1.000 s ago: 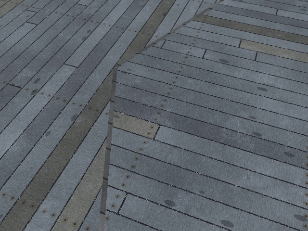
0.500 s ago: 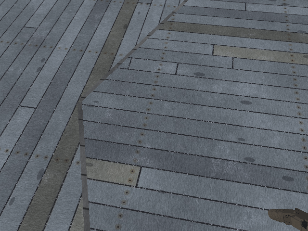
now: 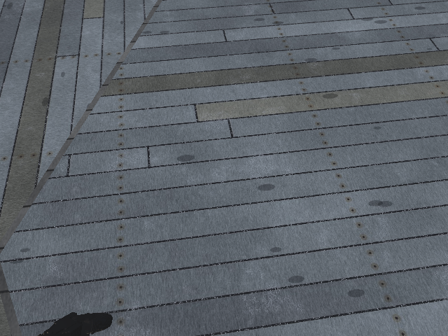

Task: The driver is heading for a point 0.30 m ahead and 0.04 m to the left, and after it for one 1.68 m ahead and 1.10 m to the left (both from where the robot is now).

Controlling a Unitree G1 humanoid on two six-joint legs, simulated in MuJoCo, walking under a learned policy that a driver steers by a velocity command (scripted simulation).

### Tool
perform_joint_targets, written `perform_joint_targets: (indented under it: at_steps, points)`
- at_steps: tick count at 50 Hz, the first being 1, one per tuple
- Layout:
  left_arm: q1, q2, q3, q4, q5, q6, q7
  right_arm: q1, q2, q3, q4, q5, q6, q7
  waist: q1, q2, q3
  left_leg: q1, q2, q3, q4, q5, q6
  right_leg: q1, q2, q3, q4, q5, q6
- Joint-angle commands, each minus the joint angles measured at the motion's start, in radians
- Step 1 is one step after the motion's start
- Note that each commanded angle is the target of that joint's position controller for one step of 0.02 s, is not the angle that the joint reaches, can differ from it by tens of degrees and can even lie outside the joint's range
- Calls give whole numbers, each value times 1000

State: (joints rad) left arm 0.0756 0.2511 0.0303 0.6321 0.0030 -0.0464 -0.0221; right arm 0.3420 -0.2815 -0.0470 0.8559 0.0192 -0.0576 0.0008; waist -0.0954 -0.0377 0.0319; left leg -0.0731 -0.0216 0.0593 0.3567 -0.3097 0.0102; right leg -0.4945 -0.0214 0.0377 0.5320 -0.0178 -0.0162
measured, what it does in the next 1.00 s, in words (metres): walks ahead, turning left: right foot, then left foot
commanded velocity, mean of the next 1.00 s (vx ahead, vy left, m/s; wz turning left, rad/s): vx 0.23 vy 0.00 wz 0.37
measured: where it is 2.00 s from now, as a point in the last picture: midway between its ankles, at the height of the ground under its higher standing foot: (77, 287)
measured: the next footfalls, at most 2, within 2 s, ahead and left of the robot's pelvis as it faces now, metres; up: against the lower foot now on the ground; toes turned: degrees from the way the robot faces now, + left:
right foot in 0.02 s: +0.16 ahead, -0.12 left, +0.00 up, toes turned +1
left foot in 0.38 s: +0.09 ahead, +0.12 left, +0.00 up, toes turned +8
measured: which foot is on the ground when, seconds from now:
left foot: down 0.00-0.04, up 0.06-0.36, down 0.38-0.82, up 0.84-1.00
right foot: up 0.00-0.00, down 0.02-0.38, up 0.40-0.80, down 0.82-1.00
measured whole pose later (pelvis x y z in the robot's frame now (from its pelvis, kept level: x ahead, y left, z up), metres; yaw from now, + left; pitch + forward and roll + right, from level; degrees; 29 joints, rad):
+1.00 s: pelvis +0.22 +0.02 +0.01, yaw +27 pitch +2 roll -1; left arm 0.25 0.26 0.07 0.84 0.00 -0.10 0.00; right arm 0.29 -0.32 -0.07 0.71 0.03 -0.03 0.00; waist 0.02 0.06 -0.01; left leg -0.58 0.04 -0.08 1.10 -0.29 0.01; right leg -0.13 0.02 -0.04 0.33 -0.23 -0.01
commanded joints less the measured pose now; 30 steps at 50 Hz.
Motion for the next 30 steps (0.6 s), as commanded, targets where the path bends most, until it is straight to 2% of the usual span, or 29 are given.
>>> perform_joint_targets:
  at_steps: [1,2,3,4,5,6,7,8,9,11,13,15,17,18,19,20,21,22,23,24,25,27,30]
  points:
    - [135,155,59,-24,16,-13,13,-38,-137,-25,-50,-2,-13,-5,122,79,-153,-73,145,-77,185,599,67,359,-12,8,-124,310,-71]
    - [199,224,68,-30,42,-6,25,11,-81,-1,-70,-37,-25,-1,111,-72,-273,-259,77,-38,398,249,8,621,-216,204,-18,756,-171]
    - [203,159,44,-24,40,5,27,103,-32,25,-47,-37,-18,6,100,-204,-388,-382,30,-85,604,-336,-45,721,-381,387,-31,830,-332]
    - [200,99,29,-12,18,15,17,71,-104,6,-34,-18,1,9,120,-132,-366,-404,60,-140,662,-404,-61,644,-341,386,-70,621,-323]
    - [148,88,24,-6,5,17,12,8,-121,-2,-49,-7,19,5,112,-96,-265,-452,77,-130,680,-381,-70,564,-293,336,-106,454,-281]
    - [93,85,22,-4,5,17,9,-19,-111,-3,-45,-8,39,-5,98,-53,-207,-451,97,-130,653,-343,-79,474,-270,295,-143,327,-247]
    - [35,93,24,-6,10,17,9,-28,-108,-5,-43,-14,60,-17,76,-52,-165,-395,111,-134,596,-292,-91,362,-250,251,-183,223,-221]
    - [-10,106,29,-1,23,19,11,-9,-92,-3,-34,-15,76,-25,48,-82,-144,-303,108,-119,540,-234,-101,251,-221,196,-215,157,-202]
    - [-36,108,32,4,32,20,13,12,-76,1,-21,-16,85,-30,36,-103,-137,-230,95,-98,492,-178,-104,186,-198,147,-230,113,-193]
    - [-40,131,43,14,30,25,27,0,-88,-6,-26,-16,91,-34,46,-122,-136,-192,73,-61,451,-77,-95,167,-195,105,-233,38,-199]
    - [-26,152,53,28,19,37,45,-42,-106,-14,-50,-14,94,-33,67,-115,-126,-213,68,-44,449,-57,-73,183,-225,109,-234,-38,-210]
    - [-22,157,57,42,9,48,58,-74,-101,-18,-73,-14,97,-28,75,-105,-109,-228,71,-34,430,-59,-46,195,-247,108,-228,-93,-206]
    - [-40,156,61,52,-4,57,67,-62,-89,-21,-78,-18,98,-20,55,-95,-96,-187,58,-10,334,-3,-10,186,-241,76,-189,-118,-176]
    - [-41,149,62,60,-15,61,69,-47,-93,-25,-78,-25,97,-15,44,-76,-85,-159,51,-18,261,48,17,174,-217,47,-144,-149,-141]
    - [-13,126,61,76,-23,65,70,-39,-126,-34,-88,-34,95,-12,43,6,-56,-140,92,-110,130,155,62,135,-165,-11,-33,-215,-73]
    - [25,70,51,62,3,66,69,-51,-231,-59,-112,-32,93,-25,98,295,-34,-116,289,-417,-11,347,169,9,-9,-158,230,-380,39]
    - [-105,90,55,17,6,62,74,-8,-270,-68,-113,-47,78,-20,13,366,-12,-127,388,-631,-129,193,310,-138,89,-66,408,-609,47]
    - [-108,120,69,17,-5,54,68,-7,-235,-61,-116,-55,56,-18,24,261,-17,-100,359,-622,-150,-32,306,-190,48,19,518,-570,33]
    - [-78,135,79,35,-15,48,60,-42,-201,-57,-119,-34,40,-20,52,205,-12,-69,312,-577,-151,-223,252,-225,15,44,519,-467,19]
    - [-60,141,86,55,-15,41,56,-63,-182,-52,-125,-13,32,-24,61,179,-6,-44,289,-552,-163,-290,217,-248,2,42,492,-399,20]
    - [-68,146,89,59,-8,30,53,-69,-168,-48,-126,-3,29,-30,60,175,-3,-17,277,-538,-173,-278,200,-256,-8,46,459,-334,26]
    - [-87,119,84,62,-6,2,39,-36,-154,-44,-124,-7,27,-41,54,162,-25,11,237,-485,-180,-180,190,-213,6,30,381,-241,41]
    - [-113,96,75,69,-10,-28,25,-8,-171,-54,-124,-5,19,-47,38,164,-36,23,201,-425,-167,-64,191,-138,27,21,194,-171,60]
Keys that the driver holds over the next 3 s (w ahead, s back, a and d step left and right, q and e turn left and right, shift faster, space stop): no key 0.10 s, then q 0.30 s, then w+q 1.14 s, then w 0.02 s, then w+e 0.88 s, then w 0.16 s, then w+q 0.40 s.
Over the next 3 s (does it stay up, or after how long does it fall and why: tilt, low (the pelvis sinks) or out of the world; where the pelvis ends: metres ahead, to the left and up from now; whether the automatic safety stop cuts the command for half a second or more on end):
stays up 1.14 0.63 0.01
